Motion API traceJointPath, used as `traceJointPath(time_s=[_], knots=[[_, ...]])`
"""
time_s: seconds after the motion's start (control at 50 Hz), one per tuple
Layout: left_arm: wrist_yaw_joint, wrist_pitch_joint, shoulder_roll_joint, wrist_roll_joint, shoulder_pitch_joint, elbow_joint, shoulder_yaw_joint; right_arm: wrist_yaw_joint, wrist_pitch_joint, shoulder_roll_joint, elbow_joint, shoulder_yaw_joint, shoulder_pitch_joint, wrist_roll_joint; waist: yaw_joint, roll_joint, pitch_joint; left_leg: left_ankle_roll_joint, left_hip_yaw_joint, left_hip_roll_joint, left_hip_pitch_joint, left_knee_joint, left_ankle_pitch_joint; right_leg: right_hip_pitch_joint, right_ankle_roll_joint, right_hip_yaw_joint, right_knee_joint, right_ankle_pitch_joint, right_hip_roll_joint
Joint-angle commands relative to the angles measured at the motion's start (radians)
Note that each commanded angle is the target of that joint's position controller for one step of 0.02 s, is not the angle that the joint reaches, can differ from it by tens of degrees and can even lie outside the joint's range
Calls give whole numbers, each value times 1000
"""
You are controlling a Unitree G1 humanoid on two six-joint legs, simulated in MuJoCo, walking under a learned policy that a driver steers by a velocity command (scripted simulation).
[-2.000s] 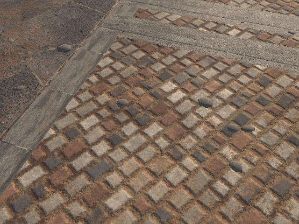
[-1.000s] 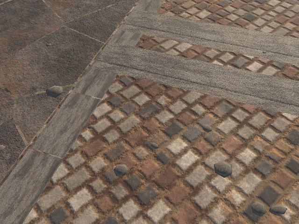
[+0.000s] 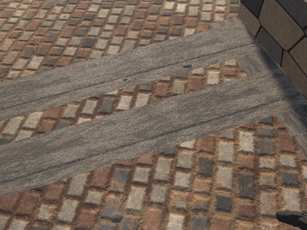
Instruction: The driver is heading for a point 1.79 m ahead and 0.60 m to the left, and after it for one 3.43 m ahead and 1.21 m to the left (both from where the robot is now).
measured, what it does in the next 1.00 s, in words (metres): walks ahead, turning left: left foot, then right foot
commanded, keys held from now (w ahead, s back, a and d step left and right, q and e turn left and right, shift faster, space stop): e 0.02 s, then q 0.98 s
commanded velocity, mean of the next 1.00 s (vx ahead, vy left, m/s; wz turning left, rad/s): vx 0.05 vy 0.00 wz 0.29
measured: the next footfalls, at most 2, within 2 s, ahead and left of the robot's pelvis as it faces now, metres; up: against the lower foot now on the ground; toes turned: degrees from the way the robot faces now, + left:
left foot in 0.14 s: +0.25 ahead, +0.12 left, +0.00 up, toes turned -5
right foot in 0.52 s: +0.19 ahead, -0.11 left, +0.00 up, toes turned +11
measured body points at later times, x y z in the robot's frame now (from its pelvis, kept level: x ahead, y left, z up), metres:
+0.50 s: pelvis +0.12 +0.01 -0.01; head +0.16 +0.01 +0.44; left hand +0.24 +0.30 -0.12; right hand +0.27 -0.26 -0.13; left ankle +0.21 +0.12 -0.75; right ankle +0.15 -0.12 -0.74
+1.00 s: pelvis +0.12 +0.03 -0.02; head +0.15 +0.06 +0.43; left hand +0.13 +0.35 -0.12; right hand +0.40 -0.15 -0.09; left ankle +0.09 +0.13 -0.75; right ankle +0.15 -0.12 -0.72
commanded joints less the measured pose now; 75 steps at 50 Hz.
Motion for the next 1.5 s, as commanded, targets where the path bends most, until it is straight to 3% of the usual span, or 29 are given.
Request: traceJointPath(time_s=[0.02,0.12,0.14,0.16,0.18,0.2,0.22,0.28,0.36,0.52,0.54,0.56,0.58,0.6,0.64,0.8,0.88,0.94,0.96,0.98,1.0,1.02,1.06,1.2,1.34,1.38,1.4,1.44,1.5], knots=[[20,8,169,-4,0,-66,44,13,-4,-59,-79,-8,-54,8,-8,-141,-113,1,48,-85,164,-125,100,-18,-72,144,-4,518,-197],[27,1,96,16,-33,-55,11,35,-37,-95,-37,-15,75,-16,-62,-144,-152,85,59,-59,312,-303,166,103,-47,170,184,548,-223],[23,-7,72,31,-12,-61,2,32,-45,-129,-32,-18,116,-34,-65,-89,-218,130,-4,13,474,-293,487,64,-8,136,300,484,-156],[19,-15,50,37,118,-48,-7,30,-41,-158,-37,-17,140,-56,-13,68,-326,281,-199,181,729,-213,839,-98,52,91,508,137,-71],[12,-11,78,36,188,-24,-9,35,-26,-88,-14,-2,175,-40,-18,206,-407,411,-391,301,817,-244,834,-208,115,54,665,-400,-43],[7,4,150,29,128,-31,5,41,-11,-58,-16,9,164,4,-35,137,-351,404,-447,283,760,-292,520,-265,138,55,709,-462,-73],[9,23,159,22,34,-46,12,44,6,-73,-23,7,130,19,-48,79,-262,363,-439,240,685,-331,246,-322,155,39,750,-422,-87],[24,62,147,17,-56,-71,21,31,46,-164,-61,-21,63,11,-37,45,-115,284,-377,157,447,-434,-121,-326,154,-2,685,-330,-95],[39,45,79,19,-53,-55,7,5,75,-149,-77,-33,73,12,-42,114,-156,250,-291,69,392,-453,-194,-203,148,-39,465,-236,-68],[15,10,118,17,-15,-46,22,-25,116,-140,-104,-43,107,37,-15,107,-155,165,-327,5,271,-382,-379,54,73,-30,33,-9,-104],[21,11,199,43,21,-50,41,-24,114,-102,-124,-33,101,35,-13,-44,-146,105,-223,-70,121,-209,-454,130,-9,153,-47,-82,-299],[19,14,248,72,-32,-59,52,-19,101,-95,-155,-35,87,38,-38,-316,-97,64,-25,-201,18,53,-530,33,-133,388,-140,16,-473],[22,5,194,85,-108,-98,34,-15,92,-158,-134,-57,129,22,-58,-253,-95,37,-66,-139,37,267,-527,-12,-167,377,-125,121,-504],[29,-1,148,68,-175,-118,21,-12,98,-175,-100,-69,184,28,-93,-183,-95,26,-62,-137,48,360,-474,-16,-126,271,-95,190,-448],[31,-5,119,32,-211,-128,9,-20,122,-143,-68,-64,235,23,-95,-146,-82,-11,-40,-121,14,484,-386,23,-79,136,-58,273,-378],[39,29,191,30,-103,-112,34,15,131,-72,-194,-21,84,34,3,-207,-102,-59,82,-34,87,197,-354,141,-126,-20,-34,395,-400],[19,28,216,11,-117,-113,47,29,140,-98,-214,-32,99,37,-5,-228,-110,-13,149,-51,225,22,-349,107,-115,-57,1,426,-426],[12,20,196,-17,-126,-99,45,32,144,-106,-194,-47,187,34,-63,-195,-128,67,172,-92,427,-274,-137,43,-27,-128,138,359,-397],[8,15,157,0,-72,-82,35,21,142,-164,-188,-68,236,34,-68,-69,-167,111,56,-35,612,-328,90,-90,54,-208,296,211,-341],[0,9,76,65,-86,-137,4,2,137,-302,-211,-95,262,21,-42,281,-187,260,-337,260,810,-280,573,-435,162,-270,631,-404,-200],[7,4,122,51,-184,-162,15,15,114,-269,-222,-80,278,-9,-126,206,-252,432,-436,352,742,-309,577,-521,181,-97,806,-506,-131],[11,9,159,22,-222,-165,25,22,95,-237,-214,-70,254,-14,-123,121,-210,407,-350,291,698,-329,473,-529,172,-52,866,-437,-150],[27,22,163,24,-195,-136,32,9,90,-176,-213,-51,152,20,-68,60,-149,303,-235,189,627,-332,317,-529,165,-36,810,-281,-173],[17,29,103,22,-155,-113,5,-15,100,-147,-195,-28,119,8,-56,98,-161,282,-159,124,519,-354,169,-319,183,-63,531,-119,-154],[-3,14,95,17,-132,-111,-1,3,101,-114,-162,-1,99,13,-40,95,-103,254,-220,104,412,-321,-34,-66,136,-94,119,-18,-131],[-2,3,137,44,-103,-117,-1,5,86,-60,-141,20,159,-5,-49,-11,-139,148,-173,26,342,-258,-156,117,91,24,11,306,-244],[0,3,195,45,-143,-117,9,11,77,-58,-134,16,226,-13,-130,-162,-130,100,-71,-66,328,-231,-270,85,24,75,51,342,-304],[-12,-2,94,39,-190,-124,-15,5,82,-89,-126,10,162,-15,-90,-176,-105,57,-37,-67,435,-236,-235,-50,13,50,17,55,-254],[-12,-17,101,38,-162,-117,-18,-1,100,-82,-125,7,140,-6,-63,-135,-71,79,-59,-58,414,-234,-162,-58,64,0,41,21,-207]])
Velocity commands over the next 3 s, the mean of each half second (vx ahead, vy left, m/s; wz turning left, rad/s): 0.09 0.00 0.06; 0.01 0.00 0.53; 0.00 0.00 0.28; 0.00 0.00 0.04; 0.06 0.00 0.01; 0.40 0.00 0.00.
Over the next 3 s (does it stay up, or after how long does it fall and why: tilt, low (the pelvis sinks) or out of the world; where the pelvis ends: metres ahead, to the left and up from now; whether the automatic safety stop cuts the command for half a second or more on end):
stays up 0.30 0.16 0.00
